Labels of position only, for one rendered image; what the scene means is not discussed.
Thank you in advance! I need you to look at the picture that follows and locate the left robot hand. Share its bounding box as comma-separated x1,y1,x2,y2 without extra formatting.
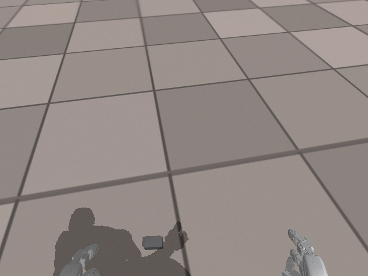
59,244,100,276

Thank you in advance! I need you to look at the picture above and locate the small box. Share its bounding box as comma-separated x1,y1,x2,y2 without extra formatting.
144,236,163,250

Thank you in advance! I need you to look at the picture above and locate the right robot hand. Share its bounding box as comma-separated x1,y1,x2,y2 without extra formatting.
282,229,328,276

